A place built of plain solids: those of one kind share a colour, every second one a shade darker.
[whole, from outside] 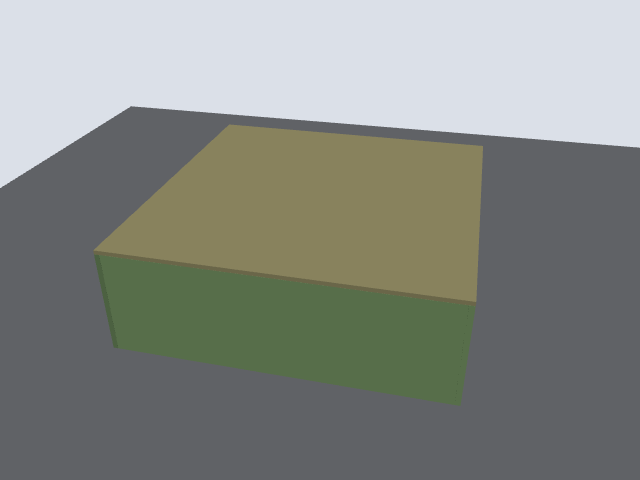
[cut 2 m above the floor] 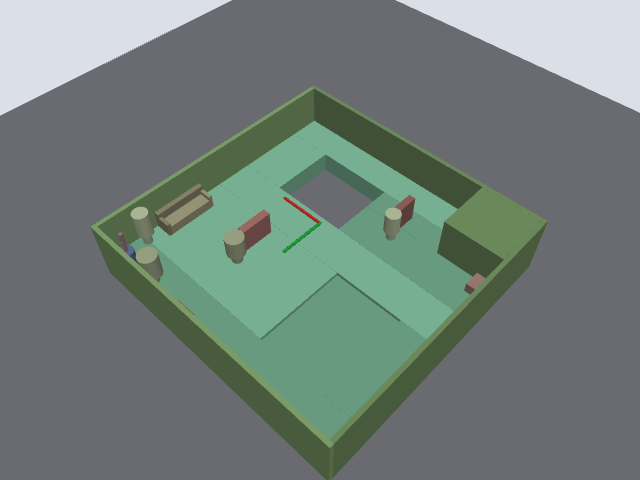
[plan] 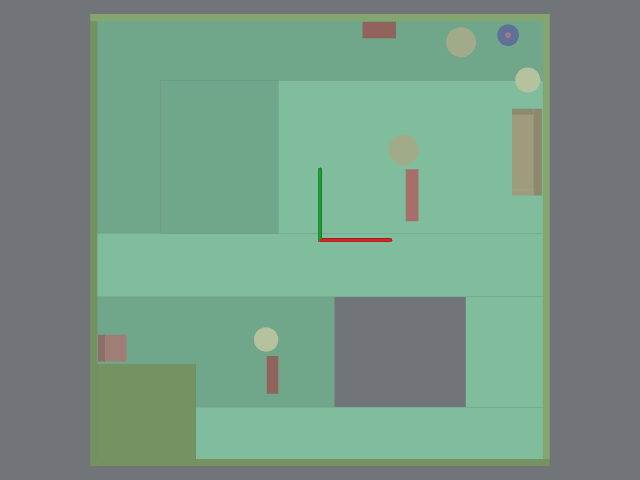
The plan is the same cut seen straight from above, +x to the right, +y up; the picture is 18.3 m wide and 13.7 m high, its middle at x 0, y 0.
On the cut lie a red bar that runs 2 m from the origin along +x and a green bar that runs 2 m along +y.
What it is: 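A home; one open living floor with 2 sunken areas, their rims bare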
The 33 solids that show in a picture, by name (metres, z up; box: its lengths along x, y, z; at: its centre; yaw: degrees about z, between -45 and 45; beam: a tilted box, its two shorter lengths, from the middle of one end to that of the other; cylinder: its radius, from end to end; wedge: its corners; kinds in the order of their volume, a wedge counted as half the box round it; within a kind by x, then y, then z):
{
 "floor_1": {"box": [1.8, 4.38, 1.08], "at": [-5.46, 2.37, 0.49]},
 "floor_2": {"box": [6.77, 1.91, 1.08], "at": [-2.97, -2.58, 0.49]},
 "floor_3": {"box": [3.38, 4.38, 0.91], "at": [-2.87, 2.37, 0.41]},
 "floor_4": {"box": [3.96, 1.23, 1.08], "at": [-1.56, -4.16, 0.49]},
 "floor_5": {"box": [12.72, 1.8, 1.08], "at": [0.0, -0.72, 0.49]},
 "floor_6": {"box": [12.72, 1.69, 1.08], "at": [0.0, 5.4, 0.49]},
 "floor_7": {"box": [9.9, 1.48, 1.08], "at": [1.41, -5.51, 0.49]},
 "floor_8": {"box": [7.54, 4.38, 1.08], "at": [2.59, 2.37, 0.49]},
 "floor_9": {"box": [2.2, 3.15, 1.08], "at": [5.26, -3.2, 0.49]},
 "wall_1": {"box": [0.2, 12.5, 4.18], "at": [-6.46, 0.0, 2.04]},
 "wall_2": {"box": [2.82, 2.71, 4.18], "at": [-4.95, -4.89, 2.04]},
 "wall_3": {"box": [13.12, 0.2, 4.18], "at": [0.0, -6.35, 2.04]},
 "wall_4": {"box": [13.12, 0.2, 4.18], "at": [0.0, 6.35, 2.04]},
 "wall_5": {"box": [0.2, 12.5, 4.18], "at": [6.46, 0.0, 2.04]},
 "roof_1": {"box": [13.12, 12.9, 0.16], "at": [0.0, 0.0, 4.21]},
 "bush_1": {"cylinder": 0.35, "from": [-1.54, -2.84, 1.55], "to": [-1.54, -2.84, 2.56]},
 "bush_2": {"cylinder": 0.43, "from": [2.38, 2.57, 1.54], "to": [2.38, 2.57, 2.48]},
 "bush_3": {"cylinder": 0.43, "from": [4.03, 5.64, 1.52], "to": [4.03, 5.64, 2.67]},
 "bush_4": {"cylinder": 0.36, "from": [5.93, 4.57, 1.6], "to": [5.93, 4.57, 2.83]},
 "case_1": {"box": [0.33, 1.08, 1.26], "at": [-1.35, -3.85, 1.66]},
 "case_2": {"box": [0.96, 0.48, 0.51], "at": [1.69, 5.99, 1.28]},
 "case_3": {"box": [0.37, 1.48, 1.19], "at": [2.63, 1.28, 1.63]},
 "sofa_1": {"box": [0.61, 0.17, 0.67], "at": [5.78, 1.35, 1.37]},
 "sofa_2": {"box": [0.61, 2.14, 0.47], "at": [5.78, 2.51, 1.27]},
 "sofa_3": {"box": [0.61, 0.17, 0.67], "at": [5.78, 3.66, 1.37]},
 "sofa_4": {"box": [0.25, 2.48, 0.87], "at": [6.21, 2.51, 1.47]},
 "chair_1": {"box": [0.21, 0.77, 0.78], "at": [-6.24, -3.09, 1.42]},
 "chair_2": {"box": [0.61, 0.77, 0.48], "at": [-5.83, -3.09, 1.27]},
 "stove_1": {"cylinder": 0.31, "from": [5.37, 5.85, 1.03], "to": [5.37, 5.85, 1.99]},
 "pot_1": {"cylinder": 0.2, "from": [-1.54, -2.84, 1.03], "to": [-1.54, -2.84, 1.55]},
 "pot_2": {"cylinder": 0.25, "from": [2.38, 2.57, 1.03], "to": [2.38, 2.57, 1.54]},
 "pot_3": {"cylinder": 0.2, "from": [5.93, 4.57, 1.03], "to": [5.93, 4.57, 1.6]},
 "flue_1": {"cylinder": 0.08, "from": [5.37, 5.85, 1.99], "to": [5.37, 5.85, 4.13]}
}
